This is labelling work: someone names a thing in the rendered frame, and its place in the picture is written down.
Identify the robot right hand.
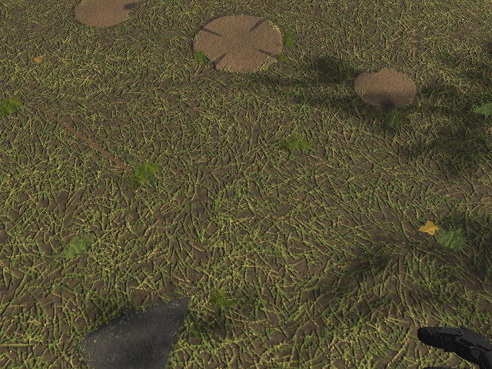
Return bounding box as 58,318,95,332
417,326,492,369

